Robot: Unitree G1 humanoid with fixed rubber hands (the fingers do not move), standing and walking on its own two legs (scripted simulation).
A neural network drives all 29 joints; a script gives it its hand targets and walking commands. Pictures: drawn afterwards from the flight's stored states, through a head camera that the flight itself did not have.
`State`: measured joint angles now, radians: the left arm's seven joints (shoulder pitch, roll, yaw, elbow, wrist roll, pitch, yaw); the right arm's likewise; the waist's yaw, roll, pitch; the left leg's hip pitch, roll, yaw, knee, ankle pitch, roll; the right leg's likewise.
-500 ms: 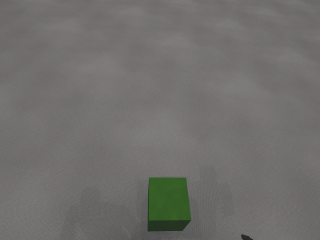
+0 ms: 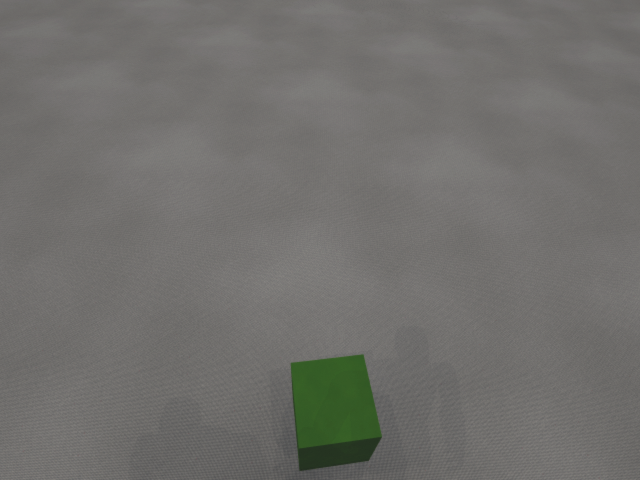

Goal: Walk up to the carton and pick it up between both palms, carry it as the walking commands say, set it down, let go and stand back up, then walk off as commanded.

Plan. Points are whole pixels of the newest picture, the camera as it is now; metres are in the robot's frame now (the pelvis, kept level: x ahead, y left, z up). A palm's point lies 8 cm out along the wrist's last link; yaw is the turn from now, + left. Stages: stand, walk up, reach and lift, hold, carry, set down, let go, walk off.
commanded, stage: walk up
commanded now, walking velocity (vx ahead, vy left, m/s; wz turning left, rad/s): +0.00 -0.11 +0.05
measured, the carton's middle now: (331, 413) +0.42 -0.05 -0.65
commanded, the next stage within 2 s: none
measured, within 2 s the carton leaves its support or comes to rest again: neither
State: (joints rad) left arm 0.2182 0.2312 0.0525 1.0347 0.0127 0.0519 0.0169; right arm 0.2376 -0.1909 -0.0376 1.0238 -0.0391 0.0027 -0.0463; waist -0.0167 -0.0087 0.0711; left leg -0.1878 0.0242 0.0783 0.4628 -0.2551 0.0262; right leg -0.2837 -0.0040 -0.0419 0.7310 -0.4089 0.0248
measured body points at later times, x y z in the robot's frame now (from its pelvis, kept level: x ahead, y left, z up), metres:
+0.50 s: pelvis +0.00 -0.05 +0.00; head +0.01 -0.04 +0.45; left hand +0.04 +0.18 -0.16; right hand +0.01 -0.28 -0.15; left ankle -0.01 +0.08 -0.74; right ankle +0.01 -0.17 -0.74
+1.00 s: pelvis +0.00 -0.05 +0.00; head +0.01 -0.05 +0.45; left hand +0.00 +0.18 -0.16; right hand +0.00 -0.27 -0.16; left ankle -0.01 +0.08 -0.74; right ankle +0.01 -0.17 -0.74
